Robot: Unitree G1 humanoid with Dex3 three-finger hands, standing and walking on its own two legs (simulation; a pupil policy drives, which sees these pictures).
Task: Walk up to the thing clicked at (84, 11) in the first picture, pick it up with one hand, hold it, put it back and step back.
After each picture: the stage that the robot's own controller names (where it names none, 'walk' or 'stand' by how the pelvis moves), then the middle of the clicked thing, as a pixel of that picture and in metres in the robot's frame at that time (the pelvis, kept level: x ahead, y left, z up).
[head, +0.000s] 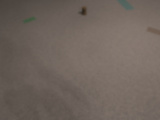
stand; (84, 11) +2.09 -0.01 -0.72
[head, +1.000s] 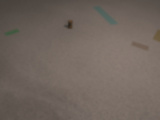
walk; (70, 24) +1.99 +0.11 -0.71
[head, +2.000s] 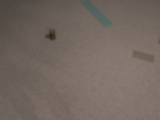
walk; (52, 34) +1.38 +0.32 -0.70
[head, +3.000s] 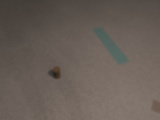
walk; (56, 72) +0.94 +0.23 -0.71
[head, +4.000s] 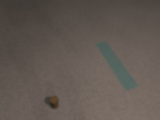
walk; (54, 102) +0.60 +0.18 -0.72
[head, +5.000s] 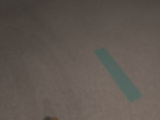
stand; out of the picture +0.41 +0.16 -0.71
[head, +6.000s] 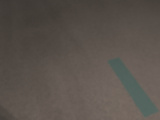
stand; out of the picture +0.38 +0.18 -0.72
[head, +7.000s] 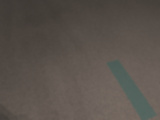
stand; out of the picture +0.37 +0.18 -0.72
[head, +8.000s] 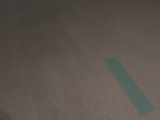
stand; out of the picture +0.39 +0.19 -0.73
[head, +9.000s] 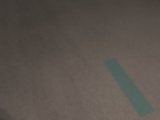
stand; out of the picture +0.37 +0.20 -0.73
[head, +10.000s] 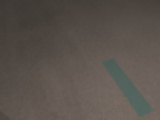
go down; out of the picture +0.37 +0.20 -0.73
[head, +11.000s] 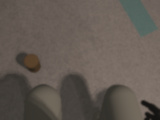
go down; (32, 63) +0.44 +0.22 -0.36
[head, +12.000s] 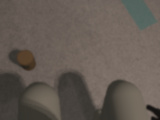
go down; (27, 61) +0.44 +0.23 -0.31
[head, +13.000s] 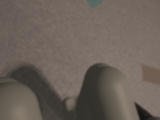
close in; out of the picture +0.43 +0.27 -0.22
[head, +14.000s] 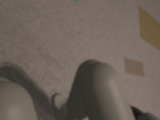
close; out of the picture +0.43 +0.28 -0.22
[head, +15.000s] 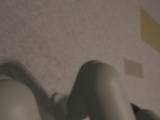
lift; out of the picture +0.41 +0.27 -0.23
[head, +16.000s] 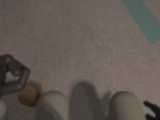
lift; (30, 97) +0.29 +0.23 -0.21
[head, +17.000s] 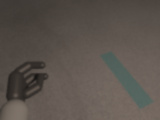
go down; out of the picture +0.30 +0.14 -0.69
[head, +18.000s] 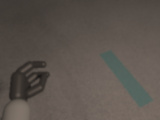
stand; out of the picture +0.31 +0.18 -0.70
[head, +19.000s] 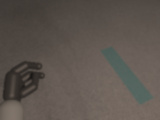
crouch; out of the picture +0.32 +0.19 -0.70
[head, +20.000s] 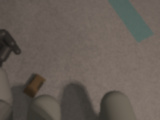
crouch; (34, 85) +0.39 +0.22 -0.43
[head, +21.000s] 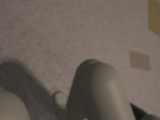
lower; out of the picture +0.37 +0.29 -0.25
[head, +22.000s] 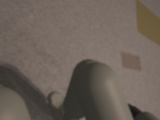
lower; out of the picture +0.37 +0.30 -0.25
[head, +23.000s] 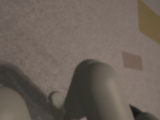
lower; out of the picture +0.37 +0.30 -0.25
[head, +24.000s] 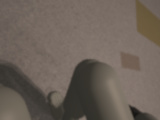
lower; out of the picture +0.37 +0.30 -0.25
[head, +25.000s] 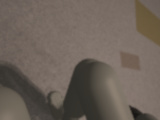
loosen; out of the picture +0.37 +0.30 -0.25
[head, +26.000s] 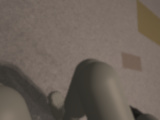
withdraw; out of the picture +0.37 +0.29 -0.25
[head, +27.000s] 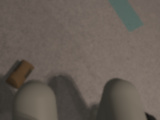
walk; (20, 74) +0.39 +0.24 -0.32
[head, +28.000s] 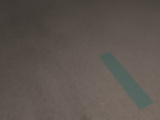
stand; out of the picture +0.32 +0.18 -0.67
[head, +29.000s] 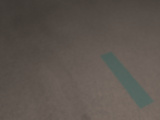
stand; out of the picture +0.34 +0.19 -0.69
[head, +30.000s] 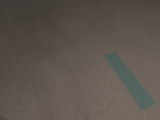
stand; out of the picture +0.33 +0.18 -0.70
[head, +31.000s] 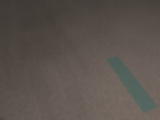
walk; out of the picture +0.34 +0.18 -0.75
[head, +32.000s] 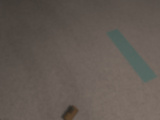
walk; (70, 114) +0.42 +0.12 -0.73
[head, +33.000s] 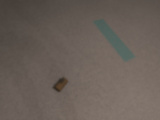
walk; (61, 84) +0.70 +0.13 -0.73
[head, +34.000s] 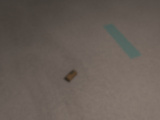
stand; (71, 75) +0.93 +0.17 -0.73
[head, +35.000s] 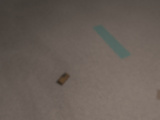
stand; (63, 78) +0.91 +0.19 -0.75
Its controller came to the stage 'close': yes
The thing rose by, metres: 0.25
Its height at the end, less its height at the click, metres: -0.02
